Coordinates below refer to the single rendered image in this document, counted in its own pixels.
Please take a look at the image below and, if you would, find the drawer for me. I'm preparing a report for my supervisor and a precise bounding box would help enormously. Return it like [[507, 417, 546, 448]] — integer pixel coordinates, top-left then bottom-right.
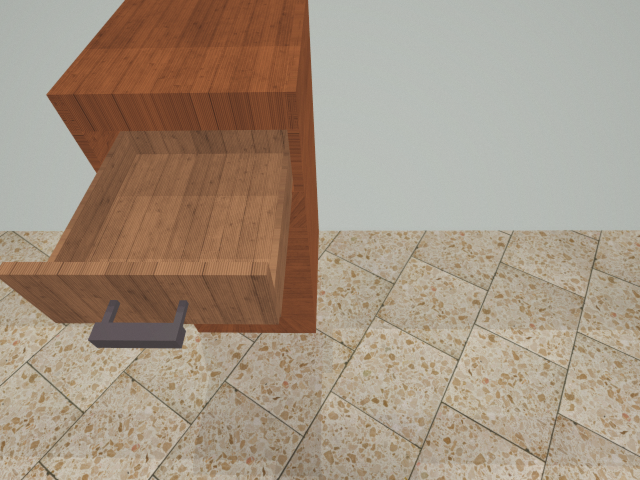
[[0, 130, 293, 325]]

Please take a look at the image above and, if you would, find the handle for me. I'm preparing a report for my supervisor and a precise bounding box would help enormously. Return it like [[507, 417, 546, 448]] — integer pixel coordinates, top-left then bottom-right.
[[88, 300, 189, 348]]

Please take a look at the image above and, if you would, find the cabinet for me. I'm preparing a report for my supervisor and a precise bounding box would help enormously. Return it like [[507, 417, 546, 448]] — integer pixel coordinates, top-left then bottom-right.
[[46, 0, 319, 333]]

